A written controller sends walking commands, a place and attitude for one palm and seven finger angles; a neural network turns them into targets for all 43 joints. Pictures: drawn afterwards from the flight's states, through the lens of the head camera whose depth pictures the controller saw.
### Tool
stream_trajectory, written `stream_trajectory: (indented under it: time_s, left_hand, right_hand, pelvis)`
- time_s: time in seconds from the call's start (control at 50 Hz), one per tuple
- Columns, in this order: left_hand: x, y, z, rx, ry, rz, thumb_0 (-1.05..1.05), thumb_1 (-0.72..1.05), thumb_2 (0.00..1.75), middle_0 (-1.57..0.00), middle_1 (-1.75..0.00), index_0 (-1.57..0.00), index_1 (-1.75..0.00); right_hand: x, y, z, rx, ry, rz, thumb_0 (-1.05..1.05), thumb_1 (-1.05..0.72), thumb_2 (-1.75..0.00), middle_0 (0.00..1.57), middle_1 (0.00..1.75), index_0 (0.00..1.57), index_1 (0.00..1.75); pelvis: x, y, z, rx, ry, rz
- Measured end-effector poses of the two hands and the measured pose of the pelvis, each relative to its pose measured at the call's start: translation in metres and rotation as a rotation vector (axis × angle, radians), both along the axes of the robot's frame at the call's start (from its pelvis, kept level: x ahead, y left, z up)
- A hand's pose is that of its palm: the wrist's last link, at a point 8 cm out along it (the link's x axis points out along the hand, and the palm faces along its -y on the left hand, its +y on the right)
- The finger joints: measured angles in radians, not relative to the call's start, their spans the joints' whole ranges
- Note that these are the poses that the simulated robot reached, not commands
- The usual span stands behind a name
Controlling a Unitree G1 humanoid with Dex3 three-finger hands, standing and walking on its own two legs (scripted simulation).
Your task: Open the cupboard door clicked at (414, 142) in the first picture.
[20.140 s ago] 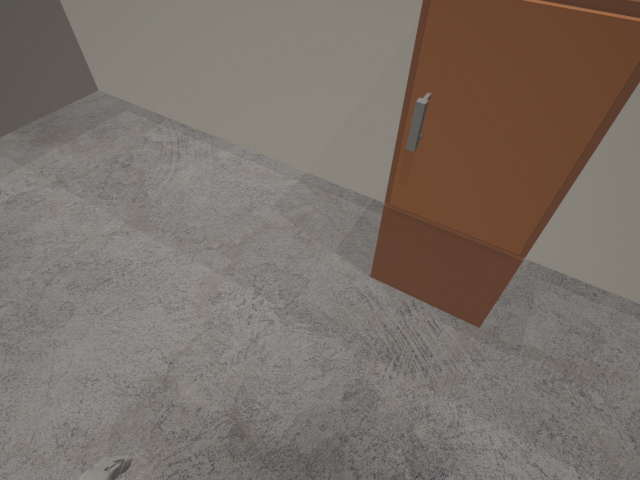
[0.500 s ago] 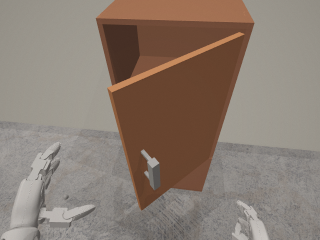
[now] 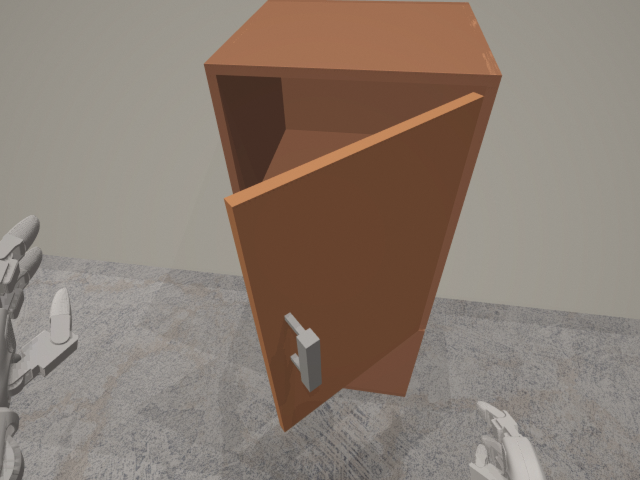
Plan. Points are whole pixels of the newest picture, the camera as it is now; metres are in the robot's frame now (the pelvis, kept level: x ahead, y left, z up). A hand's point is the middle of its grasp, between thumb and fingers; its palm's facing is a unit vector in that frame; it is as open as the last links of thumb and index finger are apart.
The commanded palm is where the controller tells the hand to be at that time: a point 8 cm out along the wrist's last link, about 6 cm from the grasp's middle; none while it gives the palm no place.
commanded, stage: draw the hand back to the body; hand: left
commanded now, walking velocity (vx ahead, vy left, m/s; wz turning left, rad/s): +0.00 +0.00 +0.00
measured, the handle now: (301, 351) +0.31 +0.08 -0.04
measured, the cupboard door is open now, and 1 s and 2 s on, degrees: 46 46 46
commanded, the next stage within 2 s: step back with the hand held close in 0.28 s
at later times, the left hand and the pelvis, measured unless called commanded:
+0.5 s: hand (82, 347) +0.18 +0.25 +0.16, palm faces +0.46 -0.78 -0.43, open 7.4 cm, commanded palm +0.12 +0.28 +0.17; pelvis -0.02 -0.02 +0.00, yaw +0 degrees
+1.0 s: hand (24, 406) +0.13 +0.28 +0.15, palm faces +0.44 -0.75 -0.50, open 7.4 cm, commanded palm +0.06 +0.31 +0.17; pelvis -0.08 +0.01 -0.01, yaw +0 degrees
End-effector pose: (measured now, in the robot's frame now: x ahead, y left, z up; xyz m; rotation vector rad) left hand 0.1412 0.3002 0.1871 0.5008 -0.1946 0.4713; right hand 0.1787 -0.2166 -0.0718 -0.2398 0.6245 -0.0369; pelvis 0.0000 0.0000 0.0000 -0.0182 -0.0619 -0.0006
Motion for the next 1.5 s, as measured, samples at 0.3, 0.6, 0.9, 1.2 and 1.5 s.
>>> stream_trajectory:
  time_s: [0.3, 0.6, 0.9, 1.2, 1.5]
  left_hand:
    - [-0.009, -0.019, -0.011, -0.032, 0.036, -0.018, 0.01, 0.88, 0.90, -0.22, -0.30, -0.21, -0.30]
    - [-0.001, -0.018, -0.016, 0.027, 0.066, -0.058, 0.01, 0.89, 0.90, -0.21, -0.30, -0.21, -0.30]
    - [-0.036, 0.005, -0.008, 0.119, 0.020, -0.099, 0.01, 0.89, 0.90, -0.22, -0.30, -0.21, -0.30]
    - [-0.087, 0.001, -0.016, 0.061, -0.058, -0.023, 0.01, 0.89, 0.90, -0.21, -0.30, -0.21, -0.30]
    - [-0.140, 0.030, -0.001, 0.149, -0.055, -0.069, 0.01, 0.89, 0.90, -0.22, -0.30, -0.21, -0.30]
  right_hand:
    - [-0.019, -0.015, -0.004, 0.002, 0.025, -0.024, 0.02, -0.90, -0.90, 0.20, 0.30, 0.21, 0.30]
    - [-0.038, -0.034, -0.004, -0.032, 0.071, -0.087, 0.02, -0.90, -0.90, 0.20, 0.30, 0.21, 0.30]
    - [-0.079, -0.024, -0.001, -0.076, 0.081, -0.158, 0.02, -0.90, -0.90, 0.20, 0.30, 0.21, 0.30]
    - [-0.119, -0.010, -0.017, -0.052, 0.113, -0.088, 0.02, -0.90, -0.90, 0.21, 0.30, 0.21, 0.30]
    - [-0.168, -0.004, 0.006, -0.109, 0.092, -0.099, 0.02, -0.90, -0.90, 0.20, 0.30, 0.21, 0.30]
  pelvis:
    - [-0.010, -0.014, 0.002, 0.005, -0.026, -0.005]
    - [-0.027, -0.014, 0.001, 0.000, 0.053, -0.010]
    - [-0.062, 0.009, -0.008, 0.019, 0.062, -0.020]
    - [-0.101, 0.001, -0.015, -0.002, 0.064, 0.026]
    - [-0.152, 0.014, -0.005, -0.055, 0.098, 0.019]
